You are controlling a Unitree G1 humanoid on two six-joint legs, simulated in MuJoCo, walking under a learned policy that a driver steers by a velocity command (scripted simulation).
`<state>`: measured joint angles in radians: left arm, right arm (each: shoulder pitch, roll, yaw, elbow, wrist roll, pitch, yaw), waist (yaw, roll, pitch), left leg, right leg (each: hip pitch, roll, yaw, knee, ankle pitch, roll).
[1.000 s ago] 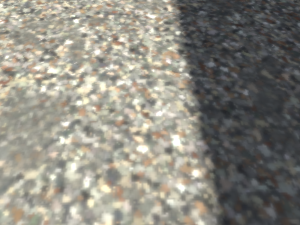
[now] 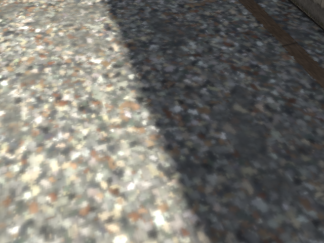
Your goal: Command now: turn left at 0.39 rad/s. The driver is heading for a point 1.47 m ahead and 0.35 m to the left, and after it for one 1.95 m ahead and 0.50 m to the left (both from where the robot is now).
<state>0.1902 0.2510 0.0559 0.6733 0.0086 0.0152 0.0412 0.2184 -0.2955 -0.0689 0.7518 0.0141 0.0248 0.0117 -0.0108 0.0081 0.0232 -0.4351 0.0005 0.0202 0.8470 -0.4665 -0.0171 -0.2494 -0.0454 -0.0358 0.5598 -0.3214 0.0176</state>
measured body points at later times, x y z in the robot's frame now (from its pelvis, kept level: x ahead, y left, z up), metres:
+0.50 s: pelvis +0.00 +0.03 +0.01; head +0.03 +0.05 +0.46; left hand +0.08 +0.34 -0.09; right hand +0.23 -0.21 -0.07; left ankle +0.01 +0.11 -0.73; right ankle +0.06 -0.13 -0.70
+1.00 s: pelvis -0.01 +0.02 +0.00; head +0.01 +0.04 +0.45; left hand -0.04 +0.32 -0.11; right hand +0.26 -0.13 -0.09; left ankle -0.08 +0.12 -0.73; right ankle +0.06 -0.11 -0.73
